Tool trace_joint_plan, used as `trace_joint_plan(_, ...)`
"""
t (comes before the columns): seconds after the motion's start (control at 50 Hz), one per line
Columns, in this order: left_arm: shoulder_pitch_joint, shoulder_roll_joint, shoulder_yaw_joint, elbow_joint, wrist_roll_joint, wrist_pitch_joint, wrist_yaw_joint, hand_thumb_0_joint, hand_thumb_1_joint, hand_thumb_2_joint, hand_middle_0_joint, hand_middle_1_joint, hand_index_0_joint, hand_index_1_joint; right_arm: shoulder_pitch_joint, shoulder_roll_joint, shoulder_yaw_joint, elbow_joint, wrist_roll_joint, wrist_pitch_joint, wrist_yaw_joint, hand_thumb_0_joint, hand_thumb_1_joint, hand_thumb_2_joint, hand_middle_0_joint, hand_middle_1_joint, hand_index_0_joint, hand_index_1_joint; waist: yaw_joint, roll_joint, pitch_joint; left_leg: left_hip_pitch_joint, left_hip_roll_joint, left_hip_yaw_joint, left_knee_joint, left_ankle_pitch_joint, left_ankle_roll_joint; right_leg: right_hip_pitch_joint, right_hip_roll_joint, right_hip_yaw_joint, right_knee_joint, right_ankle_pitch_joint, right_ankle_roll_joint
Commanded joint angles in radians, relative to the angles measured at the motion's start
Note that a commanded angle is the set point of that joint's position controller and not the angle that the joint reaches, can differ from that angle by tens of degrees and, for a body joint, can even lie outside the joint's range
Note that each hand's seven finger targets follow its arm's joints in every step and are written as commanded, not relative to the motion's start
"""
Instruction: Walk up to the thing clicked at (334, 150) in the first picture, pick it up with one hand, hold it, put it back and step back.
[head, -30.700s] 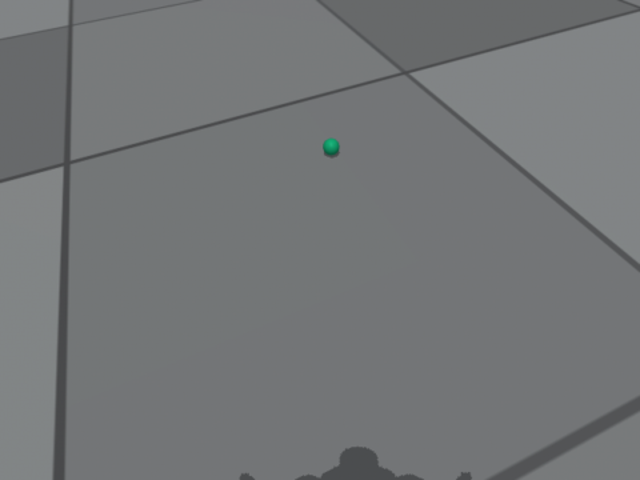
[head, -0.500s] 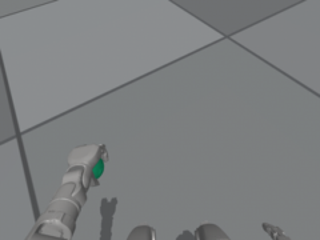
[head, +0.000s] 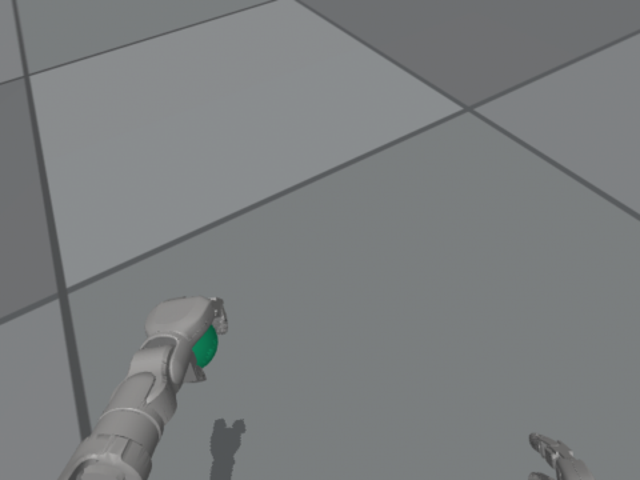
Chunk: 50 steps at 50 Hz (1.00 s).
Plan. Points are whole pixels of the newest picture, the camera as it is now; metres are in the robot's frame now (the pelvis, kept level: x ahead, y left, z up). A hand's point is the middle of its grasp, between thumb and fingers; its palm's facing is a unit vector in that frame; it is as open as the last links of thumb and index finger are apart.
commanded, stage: hold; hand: left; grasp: from above
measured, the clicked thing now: (189, 343) +0.32 +0.24 -0.07
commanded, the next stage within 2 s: crouch in 1.56 s
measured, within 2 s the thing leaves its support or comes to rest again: neither
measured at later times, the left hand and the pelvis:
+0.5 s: hand (187, 360) +0.28 +0.22 -0.03, palm faces -0.44 -0.07 -0.90, open 9.3 cm; pelvis -0.02 +0.00 +0.01, yaw +0 degrees
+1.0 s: hand (185, 359) +0.27 +0.22 -0.01, palm faces -0.42 -0.07 -0.90, open 9.3 cm; pelvis -0.02 -0.01 +0.02, yaw +0 degrees
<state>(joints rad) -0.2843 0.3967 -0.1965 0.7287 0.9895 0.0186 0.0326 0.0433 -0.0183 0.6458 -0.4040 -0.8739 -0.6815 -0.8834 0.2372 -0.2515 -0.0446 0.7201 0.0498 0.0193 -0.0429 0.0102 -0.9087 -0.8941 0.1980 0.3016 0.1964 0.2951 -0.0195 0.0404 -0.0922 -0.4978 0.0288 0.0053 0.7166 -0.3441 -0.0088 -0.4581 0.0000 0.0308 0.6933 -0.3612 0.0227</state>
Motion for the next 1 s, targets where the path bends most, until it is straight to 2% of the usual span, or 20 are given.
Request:
trace_joint_plan(0.0,-0.304,0.209,0.085,-0.206,0.011,-0.009,0.026,0.000,0.560,0.894,-0.800,-1.079,-0.873,-1.004,-0.033,-0.139,-0.047,-0.127,0.005,-0.026,-0.010,0.000,-0.903,-0.898,0.200,0.300,0.200,0.300,0.004,-0.002,-0.235,0.202,-0.040,0.014,-0.093,0.333,0.013,0.087,0.042,-0.011,-0.097,0.321,-0.025)
trace_joint_plan(0.1,-0.276,0.203,0.085,-0.233,0.012,-0.004,0.009,0.000,0.572,0.898,-0.810,-1.078,-0.882,-1.003,-0.046,-0.139,-0.046,-0.143,0.006,-0.019,-0.010,0.000,-0.901,-0.898,0.199,0.300,0.199,0.300,0.005,-0.008,-0.229,0.225,-0.039,0.015,-0.108,0.346,0.015,0.101,0.043,-0.010,-0.108,0.330,-0.025)
trace_joint_plan(0.16,-0.283,0.215,0.094,-0.253,0.004,-0.001,0.006,0.000,0.582,0.900,-0.809,-1.104,-0.886,-1.024,-0.060,-0.138,-0.041,-0.151,0.007,-0.016,-0.011,0.000,-0.903,-0.899,0.199,0.300,0.199,0.300,0.010,-0.014,-0.210,0.221,-0.040,0.012,-0.129,0.302,0.014,0.111,0.042,-0.011,-0.129,0.286,-0.027)
trace_joint_plan(0.18,-0.269,0.200,0.082,-0.245,0.006,0.002,0.001,0.000,0.579,0.902,-0.811,-1.094,-0.886,-1.017,-0.062,-0.135,-0.039,-0.151,0.007,-0.016,-0.012,0.000,-0.903,-0.899,0.199,0.300,0.199,0.300,0.005,-0.018,-0.202,0.223,-0.040,0.012,-0.131,0.295,0.017,0.104,0.040,-0.009,-0.134,0.286,-0.024)
trace_joint_plan(0.22,-0.277,0.213,0.091,-0.264,0.005,0.002,-0.002,0.000,0.591,0.907,-0.817,-1.110,-0.894,-1.030,-0.072,-0.137,-0.040,-0.154,0.008,-0.014,-0.014,0.000,-0.906,-0.900,0.199,0.300,0.199,0.300,0.014,-0.017,-0.217,0.241,-0.039,0.015,-0.138,0.309,0.017,0.111,0.041,-0.013,-0.134,0.293,-0.025)
trace_joint_plan(0.24,-0.281,0.213,0.092,-0.278,0.001,0.002,-0.003,0.000,0.581,0.911,-0.803,-1.114,-0.881,-1.034,-0.070,-0.139,-0.041,-0.158,0.008,-0.013,-0.014,0.000,-0.905,-0.899,0.199,0.300,0.199,0.300,0.006,-0.012,-0.217,0.247,-0.039,0.016,-0.139,0.308,0.018,0.114,0.040,-0.011,-0.139,0.294,-0.024)
trace_joint_plan(0.28,-0.276,0.197,0.078,-0.277,0.002,0.003,-0.011,0.000,0.583,0.911,-0.812,-1.112,-0.888,-1.033,-0.074,-0.133,-0.035,-0.155,0.007,-0.014,-0.014,0.000,-0.907,-0.900,0.199,0.300,0.199,0.300,0.010,-0.021,-0.207,0.245,-0.039,0.017,-0.145,0.301,0.020,0.121,0.039,-0.012,-0.143,0.289,-0.023)
trace_joint_plan(0.3,-0.299,0.226,0.099,-0.312,-0.004,-0.002,-0.010,0.000,0.580,0.915,-0.814,-1.102,-0.887,-1.026,-0.079,-0.138,-0.036,-0.159,0.008,-0.014,-0.016,0.000,-0.906,-0.900,0.199,0.300,0.199,0.300,0.017,0.000,-0.216,0.251,-0.039,0.016,-0.154,0.294,0.017,0.124,0.040,-0.011,-0.149,0.274,-0.027)
trace_joint_plan(0.32,-0.285,0.216,0.089,-0.280,0.002,-0.001,-0.013,0.000,0.582,0.921,-0.811,-1.119,-0.887,-1.041,-0.084,-0.133,-0.031,-0.159,0.008,-0.015,-0.017,0.000,-0.906,-0.900,0.199,0.300,0.199,0.300,0.012,-0.007,-0.197,0.242,-0.039,0.013,-0.159,0.273,0.016,0.116,0.041,-0.010,-0.153,0.254,-0.027)
trace_joint_plan(0.34,-0.276,0.205,0.082,-0.292,-0.010,-0.005,-0.018,0.000,0.593,0.917,-0.813,-1.130,-0.892,-1.048,-0.093,-0.134,-0.032,-0.167,0.011,-0.016,-0.018,0.000,-0.903,-0.899,0.199,0.300,0.199,0.300,0.016,-0.017,-0.181,0.244,-0.038,0.015,-0.171,0.255,0.016,0.118,0.041,-0.011,-0.162,0.232,-0.029)
trace_joint_plan(0.46,-0.272,0.206,0.081,-0.308,-0.005,-0.005,-0.024,0.000,0.590,0.918,-0.827,-1.112,-0.900,-1.036,-0.110,-0.132,-0.027,-0.177,0.014,-0.017,-0.021,0.000,-0.909,-0.901,0.199,0.300,0.199,0.300,0.020,-0.014,-0.175,0.264,-0.037,0.017,-0.194,0.241,0.017,0.127,0.040,-0.011,-0.180,0.215,-0.029)
trace_joint_plan(0.48,-0.273,0.216,0.093,-0.313,-0.004,-0.005,-0.022,0.000,0.599,0.935,-0.828,-1.130,-0.903,-1.053,-0.110,-0.132,-0.026,-0.177,0.015,-0.017,-0.022,0.000,-0.908,-0.901,0.199,0.300,0.199,0.300,0.020,-0.011,-0.180,0.267,-0.041,0.021,-0.193,0.237,0.018,0.125,0.037,-0.007,-0.186,0.215,-0.028)
trace_joint_plan(0.6,-0.278,0.217,0.091,-0.331,-0.009,-0.007,-0.025,0.000,0.572,0.872,-0.795,-1.125,-0.880,-1.038,-0.132,-0.127,-0.020,-0.178,0.016,-0.021,-0.025,0.000,-0.909,-0.901,0.199,0.300,0.199,0.300,0.023,-0.020,-0.156,0.270,-0.044,0.023,-0.213,0.190,0.020,0.133,0.033,-0.002,-0.215,0.166,-0.026)
trace_joint_plan(0.7,-0.265,0.223,0.099,-0.323,-0.009,-0.005,-0.032,0.000,0.561,0.899,-0.791,-1.138,-0.872,-1.055,-0.135,-0.128,-0.020,-0.173,0.016,-0.022,-0.027,0.000,-0.912,-0.902,0.199,0.300,0.199,0.300,0.027,-0.017,-0.161,0.289,-0.040,0.025,-0.227,0.209,0.020,0.149,0.034,-0.006,-0.222,0.182,-0.026)
trace_joint_plan(0.74,-0.277,0.215,0.084,-0.334,-0.012,-0.006,-0.039,0.000,0.559,0.921,-0.801,-1.135,-0.877,-1.057,-0.142,-0.127,-0.017,-0.178,0.018,-0.024,-0.027,0.000,-0.914,-0.903,0.199,0.300,0.199,0.300,0.021,-0.024,-0.165,0.296,-0.041,0.026,-0.232,0.217,0.023,0.157,0.033,-0.005,-0.225,0.195,-0.025)
trace_joint_plan(0.78,-0.271,0.230,0.100,-0.332,-0.012,-0.006,-0.039,0.000,0.547,0.932,-0.793,-1.140,-0.867,-1.064,-0.140,-0.128,-0.016,-0.179,0.018,-0.024,-0.028,0.000,-0.914,-0.904,0.199,0.300,0.199,0.300,0.026,-0.015,-0.159,0.300,-0.039,0.027,-0.239,0.212,0.021,0.158,0.035,-0.006,-0.233,0.185,-0.026)
trace_joint_plan(0.82,-0.268,0.222,0.094,-0.348,-0.022,-0.009,-0.044,0.000,0.549,0.920,-0.793,-1.131,-0.868,-1.053,-0.152,-0.127,-0.016,-0.182,0.021,-0.024,-0.029,0.000,-0.912,-0.903,0.199,0.300,0.199,0.300,0.035,-0.013,-0.149,0.304,-0.038,0.025,-0.251,0.206,0.019,0.164,0.036,-0.010,-0.238,0.176,-0.028)
trace_joint_plan(0.84,-0.287,0.223,0.093,-0.335,-0.019,-0.009,-0.044,0.000,0.543,0.921,-0.791,-1.133,-0.866,-1.057,-0.150,-0.127,-0.015,-0.180,0.020,-0.025,-0.029,0.000,-0.914,-0.903,0.199,0.300,0.199,0.300,0.023,-0.018,-0.148,0.307,-0.036,0.023,-0.253,0.197,0.021,0.160,0.036,-0.007,-0.240,0.171,-0.028)
trace_joint_plan(0.94,-0.280,0.233,0.100,-0.356,-0.026,-0.013,-0.052,0.000,0.500,0.910,-0.756,-1.130,-0.831,-1.052,-0.160,-0.125,-0.012,-0.183,0.020,-0.025,-0.032,0.000,-0.914,-0.903,0.199,0.300,0.199,0.300,0.033,-0.010,-0.145,0.320,-0.039,0.031,-0.262,0.206,0.021,0.171,0.033,-0.006,-0.254,0.176,-0.027)
trace_joint_plan(0.98,-0.265,0.216,0.084,-0.338,-0.022,-0.010,-0.058,0.000,0.496,0.927,-0.748,-1.152,-0.825,-1.073,-0.159,-0.125,-0.012,-0.182,0.020,-0.026,-0.032,0.000,-0.915,-0.904,0.199,0.300,0.199,0.300,0.025,-0.020,-0.143,0.327,-0.037,0.029,-0.263,0.220,0.021,0.169,0.035,-0.007,-0.253,0.190,-0.027)
